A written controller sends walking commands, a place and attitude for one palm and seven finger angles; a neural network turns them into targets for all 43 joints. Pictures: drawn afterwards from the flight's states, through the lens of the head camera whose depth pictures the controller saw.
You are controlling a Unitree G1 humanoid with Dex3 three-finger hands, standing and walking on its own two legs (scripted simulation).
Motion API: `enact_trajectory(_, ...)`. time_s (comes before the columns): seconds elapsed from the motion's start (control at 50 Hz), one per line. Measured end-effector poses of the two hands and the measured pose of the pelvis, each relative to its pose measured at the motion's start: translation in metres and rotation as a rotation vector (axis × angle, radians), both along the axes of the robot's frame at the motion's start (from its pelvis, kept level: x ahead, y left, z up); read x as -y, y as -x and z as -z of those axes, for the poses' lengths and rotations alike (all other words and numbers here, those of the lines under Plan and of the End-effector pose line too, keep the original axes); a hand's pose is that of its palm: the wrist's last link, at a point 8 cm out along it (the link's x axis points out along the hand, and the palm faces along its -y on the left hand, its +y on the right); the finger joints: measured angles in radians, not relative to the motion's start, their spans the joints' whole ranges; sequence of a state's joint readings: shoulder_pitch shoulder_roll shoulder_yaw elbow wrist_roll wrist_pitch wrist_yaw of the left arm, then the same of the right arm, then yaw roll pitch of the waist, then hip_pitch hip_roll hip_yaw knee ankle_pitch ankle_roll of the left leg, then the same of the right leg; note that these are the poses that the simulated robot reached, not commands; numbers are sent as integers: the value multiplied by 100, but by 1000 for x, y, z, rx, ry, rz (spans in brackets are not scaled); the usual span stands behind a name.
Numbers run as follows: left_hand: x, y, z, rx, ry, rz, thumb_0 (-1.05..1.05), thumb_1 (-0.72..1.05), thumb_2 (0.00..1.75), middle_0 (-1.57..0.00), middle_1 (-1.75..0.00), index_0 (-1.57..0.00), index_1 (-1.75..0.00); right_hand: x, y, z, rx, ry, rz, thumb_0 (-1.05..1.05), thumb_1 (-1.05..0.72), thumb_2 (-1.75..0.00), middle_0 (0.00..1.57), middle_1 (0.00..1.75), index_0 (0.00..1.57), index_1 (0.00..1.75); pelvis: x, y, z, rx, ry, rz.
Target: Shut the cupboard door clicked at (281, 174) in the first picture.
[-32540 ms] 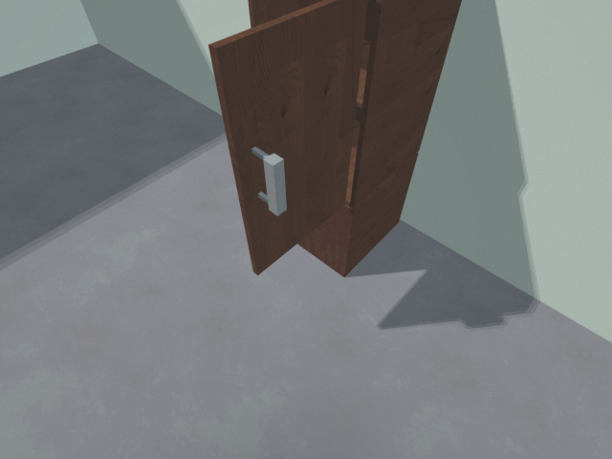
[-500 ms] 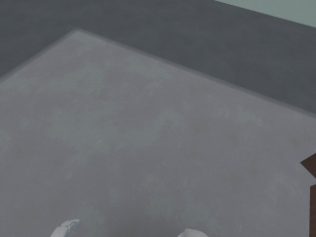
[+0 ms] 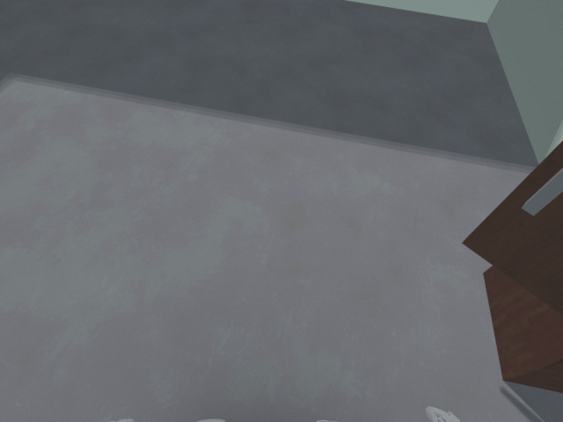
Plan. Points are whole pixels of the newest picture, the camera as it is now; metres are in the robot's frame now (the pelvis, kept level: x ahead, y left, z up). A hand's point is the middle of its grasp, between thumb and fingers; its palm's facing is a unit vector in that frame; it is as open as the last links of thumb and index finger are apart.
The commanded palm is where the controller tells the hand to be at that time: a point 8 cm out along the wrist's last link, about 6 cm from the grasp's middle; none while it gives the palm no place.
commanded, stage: turn to face it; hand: left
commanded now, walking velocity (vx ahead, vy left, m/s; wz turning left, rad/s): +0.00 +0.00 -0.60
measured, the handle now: (556, 182) +0.57 -0.51 -0.01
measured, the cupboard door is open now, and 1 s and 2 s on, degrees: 55 55 55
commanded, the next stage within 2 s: take the last steps up to it in 1.14 s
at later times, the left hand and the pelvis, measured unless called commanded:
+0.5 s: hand (193, 391) +0.18 +0.15 -0.15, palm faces -0.30 -0.92 -0.26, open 7.4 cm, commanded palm none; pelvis +0.03 -0.03 +0.01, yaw -17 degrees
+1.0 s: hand (245, 334) +0.27 +0.07 -0.15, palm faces -0.57 -0.78 -0.27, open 7.4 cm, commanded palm none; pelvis +0.05 -0.04 +0.00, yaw -35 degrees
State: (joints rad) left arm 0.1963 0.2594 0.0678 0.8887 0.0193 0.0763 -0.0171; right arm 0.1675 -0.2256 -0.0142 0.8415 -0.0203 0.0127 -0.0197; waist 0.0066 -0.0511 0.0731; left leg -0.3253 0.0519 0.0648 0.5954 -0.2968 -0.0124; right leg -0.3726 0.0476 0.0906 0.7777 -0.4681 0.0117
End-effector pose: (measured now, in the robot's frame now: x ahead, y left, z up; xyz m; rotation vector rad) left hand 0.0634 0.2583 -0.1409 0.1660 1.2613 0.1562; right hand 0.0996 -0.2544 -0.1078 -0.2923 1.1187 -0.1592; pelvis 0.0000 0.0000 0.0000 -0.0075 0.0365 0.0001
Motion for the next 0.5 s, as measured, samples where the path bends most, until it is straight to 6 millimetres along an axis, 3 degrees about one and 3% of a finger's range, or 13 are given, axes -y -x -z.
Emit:
enact_trajectory(0.16,6,-52,-17,26,1,112,1,90,90,-20,-30,-20,-30,2,38,-3,-65,-19,105,0,-90,-90,20,30,20,30,3,-8,-12,12,28,101)
enact_trajectory(0.32,46,-110,-22,120,-56,271,1,90,90,-20,-30,-20,-30,42,82,32,-126,-58,274,0,-90,-90,20,30,20,30,27,-17,7,20,12,201)
enact_trajectory(0.38,56,-114,-27,112,-64,300,0,90,90,-20,-30,-20,-30,51,84,28,-134,-47,318,1,-90,-90,20,30,20,30,28,-20,1,21,6,236)
enact_trajectory(0.5,66,-120,-26,55,-43,357,0,90,90,-20,-30,-20,-30,52,69,9,-62,-41,362,1,-90,-90,20,30,20,30,27,-30,-9,13,-11,305)
